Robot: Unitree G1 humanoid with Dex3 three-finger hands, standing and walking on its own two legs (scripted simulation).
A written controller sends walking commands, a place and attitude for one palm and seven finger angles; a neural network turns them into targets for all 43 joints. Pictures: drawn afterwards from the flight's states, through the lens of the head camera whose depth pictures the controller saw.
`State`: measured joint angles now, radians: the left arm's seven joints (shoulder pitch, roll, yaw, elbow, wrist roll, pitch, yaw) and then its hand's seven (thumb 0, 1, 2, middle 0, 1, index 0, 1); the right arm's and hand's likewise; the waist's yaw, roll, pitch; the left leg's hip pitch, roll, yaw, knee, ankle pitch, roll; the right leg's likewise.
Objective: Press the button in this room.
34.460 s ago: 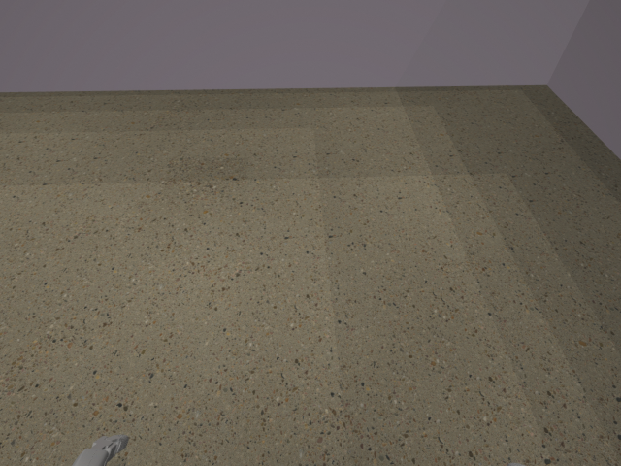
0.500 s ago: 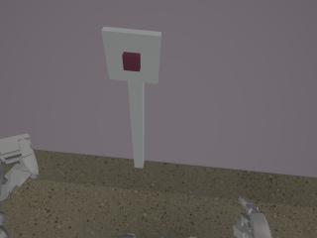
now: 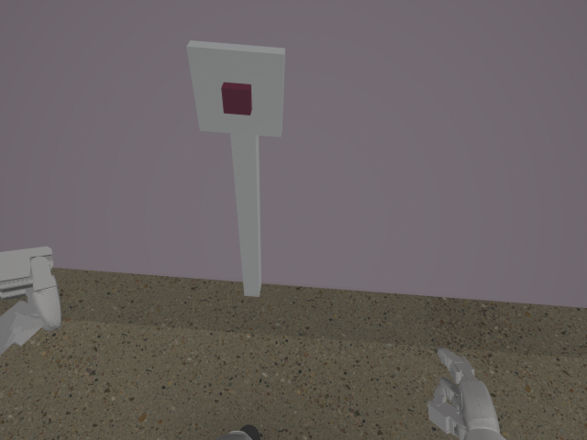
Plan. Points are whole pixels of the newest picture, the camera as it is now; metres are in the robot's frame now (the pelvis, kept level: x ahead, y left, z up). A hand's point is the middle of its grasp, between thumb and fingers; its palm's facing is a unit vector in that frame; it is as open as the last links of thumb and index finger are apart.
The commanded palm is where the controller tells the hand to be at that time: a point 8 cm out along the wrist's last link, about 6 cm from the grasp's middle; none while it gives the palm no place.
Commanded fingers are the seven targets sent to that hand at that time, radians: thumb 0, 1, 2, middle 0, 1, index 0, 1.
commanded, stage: stop stepping back and stand still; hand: left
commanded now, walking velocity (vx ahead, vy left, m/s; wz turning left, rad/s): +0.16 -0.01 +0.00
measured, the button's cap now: (237, 98) +0.73 +0.15 +0.10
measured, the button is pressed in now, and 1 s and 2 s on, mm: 0 0 0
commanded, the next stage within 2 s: let the arm hang, fingers relaxed in 1.62 s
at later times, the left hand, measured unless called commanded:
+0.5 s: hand out of the picture +0.11 +0.26 +0.19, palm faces +0.35 -0.80 -0.48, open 3.1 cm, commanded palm +0.07 +0.29 +0.19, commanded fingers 0.00 0.90 0.90 -1.30 -1.50 -1.30 -1.50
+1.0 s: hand out of the picture +0.11 +0.26 +0.18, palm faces +0.38 -0.81 -0.45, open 3.1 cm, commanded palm +0.05 +0.30 +0.19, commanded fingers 0.00 0.90 0.90 -1.30 -1.50 -1.30 -1.50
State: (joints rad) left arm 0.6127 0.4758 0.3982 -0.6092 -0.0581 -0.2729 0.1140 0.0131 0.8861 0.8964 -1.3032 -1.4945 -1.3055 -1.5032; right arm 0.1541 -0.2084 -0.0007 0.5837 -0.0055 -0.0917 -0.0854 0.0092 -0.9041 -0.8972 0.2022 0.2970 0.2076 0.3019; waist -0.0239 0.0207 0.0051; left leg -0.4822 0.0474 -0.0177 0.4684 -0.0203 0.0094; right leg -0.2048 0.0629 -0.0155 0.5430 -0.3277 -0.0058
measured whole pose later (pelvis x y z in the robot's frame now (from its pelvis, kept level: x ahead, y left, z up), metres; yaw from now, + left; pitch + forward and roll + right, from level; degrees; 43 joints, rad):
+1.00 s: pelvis -0.09 +0.02 +0.01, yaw +0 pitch -1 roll +0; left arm 0.59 0.38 0.36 -0.50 -0.02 -0.22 0.15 0.01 0.89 0.90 -1.30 -1.50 -1.31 -1.50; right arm 0.25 -0.20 0.01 0.63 0.00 -0.14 -0.08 0.01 -0.91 -0.90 0.20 0.30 0.20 0.30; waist -0.02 0.01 -0.02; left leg -0.29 0.04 0.06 0.54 -0.24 0.00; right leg -0.22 -0.01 -0.08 0.54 -0.31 -0.02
